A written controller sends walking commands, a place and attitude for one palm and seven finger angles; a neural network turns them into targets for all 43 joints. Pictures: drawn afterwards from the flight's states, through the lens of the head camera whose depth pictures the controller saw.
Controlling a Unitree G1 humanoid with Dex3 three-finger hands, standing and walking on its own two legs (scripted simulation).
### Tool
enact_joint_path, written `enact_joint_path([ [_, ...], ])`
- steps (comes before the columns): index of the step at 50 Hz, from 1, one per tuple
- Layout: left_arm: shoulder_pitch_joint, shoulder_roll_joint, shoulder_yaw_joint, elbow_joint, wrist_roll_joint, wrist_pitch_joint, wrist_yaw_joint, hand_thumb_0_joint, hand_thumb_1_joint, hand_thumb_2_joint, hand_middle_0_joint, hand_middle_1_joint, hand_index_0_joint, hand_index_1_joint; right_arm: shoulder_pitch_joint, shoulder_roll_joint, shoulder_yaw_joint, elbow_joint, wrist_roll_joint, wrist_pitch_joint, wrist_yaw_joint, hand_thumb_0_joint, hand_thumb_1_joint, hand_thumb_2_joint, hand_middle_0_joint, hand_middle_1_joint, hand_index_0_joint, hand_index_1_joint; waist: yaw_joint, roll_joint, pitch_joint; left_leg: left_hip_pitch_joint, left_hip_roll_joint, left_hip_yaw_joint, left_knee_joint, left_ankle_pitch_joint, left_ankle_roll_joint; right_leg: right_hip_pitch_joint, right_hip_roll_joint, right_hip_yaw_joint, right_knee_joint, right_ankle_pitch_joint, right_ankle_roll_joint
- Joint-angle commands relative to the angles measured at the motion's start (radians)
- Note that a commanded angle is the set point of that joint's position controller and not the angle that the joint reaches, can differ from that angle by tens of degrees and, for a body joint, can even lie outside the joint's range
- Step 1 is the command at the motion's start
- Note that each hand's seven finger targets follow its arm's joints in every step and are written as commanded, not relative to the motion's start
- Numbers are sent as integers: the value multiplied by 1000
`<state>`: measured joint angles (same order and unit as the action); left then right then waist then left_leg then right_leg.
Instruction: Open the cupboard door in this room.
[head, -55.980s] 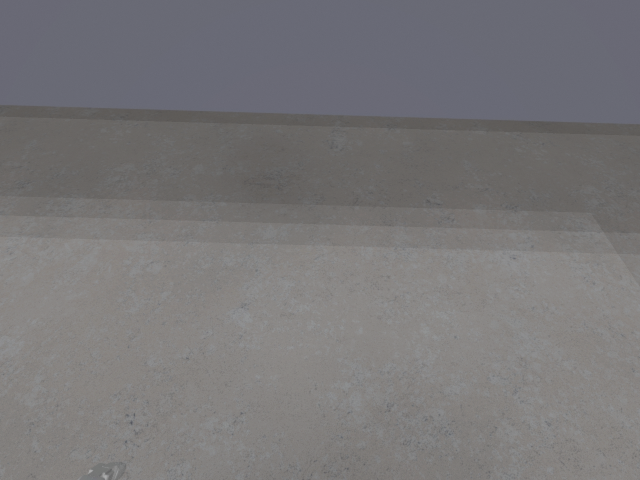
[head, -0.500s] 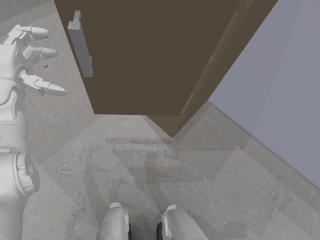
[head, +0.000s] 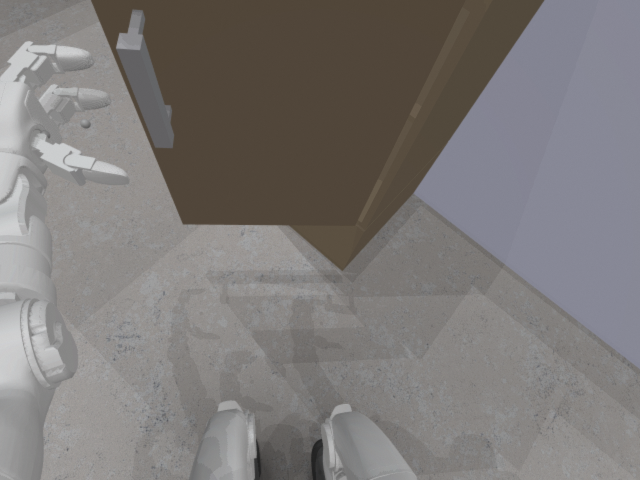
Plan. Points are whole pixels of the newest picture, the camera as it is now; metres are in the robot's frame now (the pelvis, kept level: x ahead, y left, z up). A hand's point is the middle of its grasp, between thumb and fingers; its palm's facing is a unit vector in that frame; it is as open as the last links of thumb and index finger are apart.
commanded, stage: slide the fingers in behind the handle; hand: left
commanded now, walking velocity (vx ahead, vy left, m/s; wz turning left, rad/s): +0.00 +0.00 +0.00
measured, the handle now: (152, 85) +0.57 +0.17 +0.07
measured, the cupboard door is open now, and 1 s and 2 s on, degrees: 44 44 44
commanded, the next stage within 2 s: close the thumb around the handle in 1.46 s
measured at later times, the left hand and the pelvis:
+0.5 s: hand (116, 125) +0.52 +0.20 +0.06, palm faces -0.01 -1.00 -0.01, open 14.0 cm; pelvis +0.00 +0.00 +0.00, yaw +0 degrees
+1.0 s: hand (144, 129) +0.51 +0.17 +0.06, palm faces -0.01 -1.00 -0.01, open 14.0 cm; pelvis +0.00 +0.00 +0.00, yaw +1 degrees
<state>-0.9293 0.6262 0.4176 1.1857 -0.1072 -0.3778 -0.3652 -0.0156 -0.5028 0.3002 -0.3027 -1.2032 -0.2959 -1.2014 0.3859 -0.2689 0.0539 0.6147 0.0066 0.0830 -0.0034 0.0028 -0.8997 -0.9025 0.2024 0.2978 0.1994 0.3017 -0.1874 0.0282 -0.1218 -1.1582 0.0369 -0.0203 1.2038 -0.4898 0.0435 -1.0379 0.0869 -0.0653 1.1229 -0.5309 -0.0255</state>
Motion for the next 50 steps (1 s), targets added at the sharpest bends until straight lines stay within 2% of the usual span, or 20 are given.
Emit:
enact_joint_path([
  [1, -413, 244, 38, -237, -28, -77, 5, 0, -500, 300, -300, -1200, -300, -1200, 179, -205, -74, -41, -6, -14, -8, 0, -900, -900, 200, 300, 200, 300, -1, 185, -520, 549, 3, -74, -105, 430, -2, 77, -7, 40, -130, 333, -6],
  [2, -396, 268, 61, -231, -23, -78, 8, 0, -500, 300, -300, -1200, -300, -1200, 179, -207, -77, -40, -6, -14, -8, 0, -900, -900, 200, 300, 200, 300, 7, 167, -537, 543, 5, -71, -104, 434, -2, 96, -8, 43, -130, 344, -2],
  [4, -400, 231, 23, -211, -14, -72, 12, 0, -500, 300, -300, -1200, -300, -1200, 174, -200, -73, -40, -3, -12, -6, 0, -900, -900, 200, 300, 200, 300, -7, 159, -489, 511, 3, -67, -104, 405, -1, 86, -8, 44, -134, 331, 0],
  [6, -401, 220, 29, -227, -22, -77, 21, 0, -500, 300, -300, -1200, -300, -1200, 179, -200, -75, -43, -5, -14, -4, 0, -900, -900, 200, 300, 200, 300, -3, 171, -489, 528, 2, -69, -108, 406, 0, 78, -6, 39, -134, 323, -4],
  [7, -393, 246, 44, -223, -16, -78, 25, 0, -500, 300, -300, -1200, -300, -1200, 177, -206, -76, -42, -5, -12, -5, 0, -900, -900, 200, 300, 200, 300, 3, 166, -501, 535, 5, -72, -112, 410, -4, 82, -7, 40, -134, 324, -3],
  [9, -411, 192, 3, -233, -15, -78, 30, 0, -500, 300, -300, -1200, -300, -1200, 174, -198, -78, -41, -4, -14, -3, 0, -900, -900, 200, 300, 200, 300, -12, 175, -499, 545, 4, -72, -109, 407, -3, 61, -8, 40, -136, 318, -1],
  [17, -405, 173, 5, -230, -6, -94, 64, 0, -500, 300, -300, -1200, -300, -1200, 177, -201, -83, -32, -11, -13, 3, 0, -900, -900, 200, 300, 200, 300, -2, 183, -516, 594, 8, -86, -115, 436, -13, 37, -9, 29, -128, 315, -6],
  [19, -417, 127, -30, -211, -5, -84, 72, 0, -500, 300, -300, -1200, -300, -1200, 174, -196, -81, -33, -11, -12, 7, 0, -900, -900, 200, 300, 200, 300, -19, 159, -478, 563, 5, -83, -117, 394, -8, 30, -8, 29, -138, 292, -3],
  [22, -450, 169, 1, -234, -1, -94, 86, 0, -500, 300, -300, -1200, -300, -1200, 178, -199, -82, -32, -14, -15, 4, 0, -900, -900, 200, 300, 200, 300, -15, 165, -507, 560, 5, -82, -111, 406, -7, 48, -10, 34, -128, 311, -3],
  [26, -457, 104, -36, -233, -4, -106, 100, 0, -500, 300, -300, -1200, -300, -1200, 179, -190, -81, -32, -18, -19, 10, 0, -900, -900, 200, 300, 200, 300, -25, 175, -495, 575, 2, -84, -107, 422, -8, 30, -8, 28, -125, 313, -6],
  [27, -444, 142, -6, -239, 2, -110, 105, 0, -500, 300, -300, -1200, -300, -1200, 183, -197, -85, -31, -20, -15, 10, 0, -900, -900, 200, 300, 200, 300, -10, 165, -526, 584, 4, -85, -108, 444, -11, 51, -10, 31, -122, 334, -5],
  [31, -424, 75, -42, -262, -2, -114, 116, 0, -500, 300, -300, -1200, -300, -1200, 183, -184, -86, -40, -21, -15, 19, 0, -900, -900, 200, 300, 200, 300, -7, 189, -541, 614, 0, -84, -108, 486, -13, 55, -7, 24, -117, 359, -8],
  [32, -391, 102, -18, -241, 6, -110, 120, 0, -500, 300, -300, -1200, -300, -1200, 181, -190, -90, -37, -19, -11, 20, 0, -900, -900, 200, 300, 200, 300, 2, 158, -547, 599, 2, -79, -106, 476, -13, 66, -9, 28, -120, 361, -4],
  [33, -389, 94, -28, -229, 4, -103, 123, 0, -500, 300, -300, -1200, -300, -1200, 179, -188, -87, -38, -18, -7, 20, 0, -900, -900, 200, 300, 200, 300, -6, 143, -515, 575, 1, -78, -112, 457, -11, 73, -8, 27, -125, 357, -3],
  [38, -421, 61, -46, -249, 8, -114, 144, 0, -500, 300, -300, -1200, -300, -1200, 175, -181, -88, -37, -20, -7, 22, 0, -900, -900, 200, 300, 200, 300, -13, 149, -498, 568, -2, -75, -113, 434, -10, 67, -10, 30, -129, 349, -3],
  [40, -412, 55, -51, -230, 6, -116, 150, 0, -500, 300, -300, -1200, -300, -1200, 171, -182, -88, -38, -18, -10, 22, 0, -900, -900, 200, 300, 200, 300, -19, 118, -471, 533, -5, -69, -118, 390, -6, 80, -8, 35, -140, 328, -1],
  [42, -433, 67, -44, -252, 8, -133, 153, 0, -500, 300, -300, -1200, -300, -1200, 170, -181, -88, -36, -19, -13, 22, 0, -900, -900, 200, 300, 200, 300, -12, 137, -508, 545, -8, -66, -111, 405, -6, 91, -10, 40, -130, 347, -2],
  [47, -414, 57, -51, -202, 14, -129, 157, 0, -500, 300, -300, -1200, -300, -1200, 167, -181, -86, -33, -20, -14, 23, 0, -900, -900, 200, 300, 200, 300, -14, 124, -476, 504, -11, -62, -106, 373, -4, 84, -12, 42, -128, 328, -2],
  [48, -434, 32, -78, -199, 17, -124, 158, 0, -500, 300, -300, -1200, -300, -1200, 166, -181, -85, -34, -20, -13, 22, 0, -900, -900, 200, 300, 200, 300, -30, 123, -461, 507, -9, -69, -110, 362, -5, 65, -12, 38, -130, 313, -2],
  [50, -465, 32, -74, -211, 14, -123, 166, 0, -500, 300, -300, -1200, -300, -1200, 168, -181, -87, -33, -22, -17, 23, 0, -900, -900, 200, 300, 200, 300, -30, 127, -470, 501, -11, -67, -106, 344, -3, 67, -12, 41, -132, 300, -1],
])
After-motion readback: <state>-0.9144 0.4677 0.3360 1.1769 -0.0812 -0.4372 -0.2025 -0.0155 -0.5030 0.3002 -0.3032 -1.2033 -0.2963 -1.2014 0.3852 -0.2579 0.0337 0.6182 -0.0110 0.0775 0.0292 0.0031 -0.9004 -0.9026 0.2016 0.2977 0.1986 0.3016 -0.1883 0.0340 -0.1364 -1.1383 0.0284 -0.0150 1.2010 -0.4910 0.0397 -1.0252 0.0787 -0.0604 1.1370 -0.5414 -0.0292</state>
